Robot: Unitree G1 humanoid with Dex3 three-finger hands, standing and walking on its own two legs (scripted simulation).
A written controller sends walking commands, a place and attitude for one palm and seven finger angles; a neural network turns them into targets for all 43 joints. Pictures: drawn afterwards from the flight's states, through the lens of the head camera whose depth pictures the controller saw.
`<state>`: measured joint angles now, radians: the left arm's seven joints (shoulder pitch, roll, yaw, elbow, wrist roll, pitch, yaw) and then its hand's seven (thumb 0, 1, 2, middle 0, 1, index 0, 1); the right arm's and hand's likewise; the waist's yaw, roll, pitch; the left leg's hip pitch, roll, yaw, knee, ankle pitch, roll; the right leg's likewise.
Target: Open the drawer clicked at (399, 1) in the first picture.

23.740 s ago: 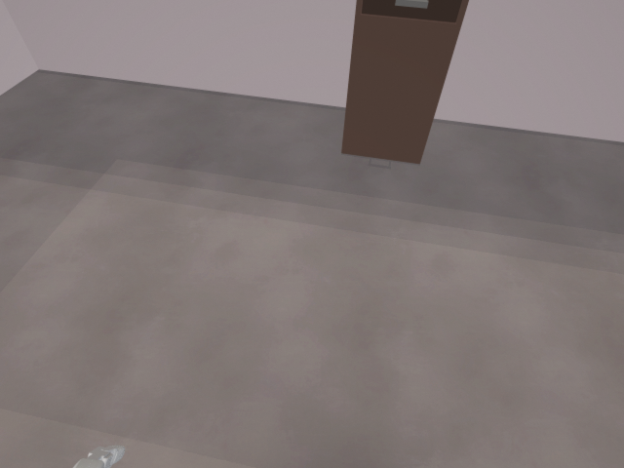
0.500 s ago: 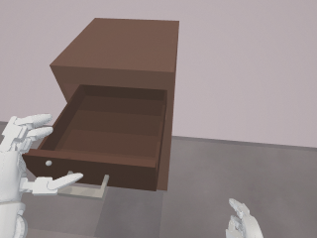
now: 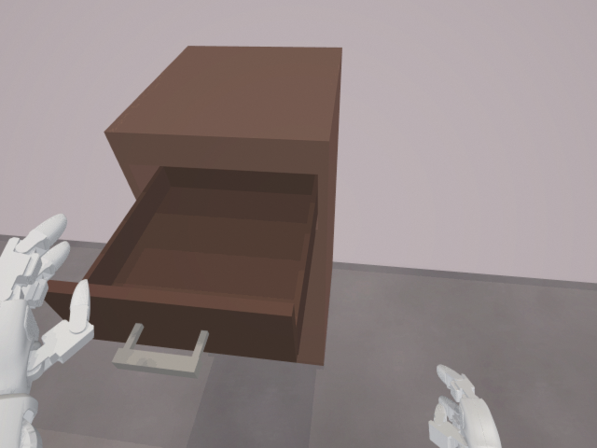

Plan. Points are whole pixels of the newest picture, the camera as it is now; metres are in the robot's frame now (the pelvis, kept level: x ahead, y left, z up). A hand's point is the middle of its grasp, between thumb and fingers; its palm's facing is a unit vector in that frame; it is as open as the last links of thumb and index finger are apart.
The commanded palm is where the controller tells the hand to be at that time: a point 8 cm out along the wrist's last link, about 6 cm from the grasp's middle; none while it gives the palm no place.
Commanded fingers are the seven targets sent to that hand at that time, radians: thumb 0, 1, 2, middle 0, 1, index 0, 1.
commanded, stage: draw the hand back to the body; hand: left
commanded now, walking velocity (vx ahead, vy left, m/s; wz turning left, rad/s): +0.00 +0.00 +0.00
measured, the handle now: (163, 348) +0.24 +0.24 -0.01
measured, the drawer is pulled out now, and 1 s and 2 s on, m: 0.30 0.30 0.30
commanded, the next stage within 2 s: step back with the hand held close in 0.12 s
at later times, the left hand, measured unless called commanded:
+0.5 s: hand (80, 339) +0.17 +0.24 +0.16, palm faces +0.37 -0.81 -0.46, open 7.4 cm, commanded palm +0.11 +0.29 +0.18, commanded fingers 0.00 0.90 0.90 -0.20 -0.30 -0.20 -0.30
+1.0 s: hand (35, 391) +0.12 +0.25 +0.16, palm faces +0.45 -0.79 -0.42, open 7.4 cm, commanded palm +0.05 +0.29 +0.18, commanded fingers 0.00 0.90 0.90 -0.20 -0.30 -0.20 -0.30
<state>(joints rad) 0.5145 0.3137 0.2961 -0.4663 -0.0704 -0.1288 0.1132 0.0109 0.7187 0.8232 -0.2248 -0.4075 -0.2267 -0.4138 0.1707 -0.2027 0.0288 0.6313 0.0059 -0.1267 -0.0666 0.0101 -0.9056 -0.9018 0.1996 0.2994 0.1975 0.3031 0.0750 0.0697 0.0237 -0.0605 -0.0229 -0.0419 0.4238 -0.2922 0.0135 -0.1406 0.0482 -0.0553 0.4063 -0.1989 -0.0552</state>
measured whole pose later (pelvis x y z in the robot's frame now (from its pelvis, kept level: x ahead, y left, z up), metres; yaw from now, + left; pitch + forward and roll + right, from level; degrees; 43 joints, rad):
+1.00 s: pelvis -0.07 +0.01 -0.03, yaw +1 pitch +1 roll +0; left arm 0.59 0.35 0.40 -0.63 -0.01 -0.21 0.18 0.02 0.89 0.90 -0.21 -0.30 -0.22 -0.31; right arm 0.21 -0.18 0.03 0.54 -0.04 -0.10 -0.07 0.01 -0.90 -0.90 0.20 0.30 0.20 0.30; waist -0.01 -0.03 0.00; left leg -0.42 -0.05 -0.02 0.71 -0.31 0.03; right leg -0.48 0.03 -0.03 0.66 -0.18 -0.04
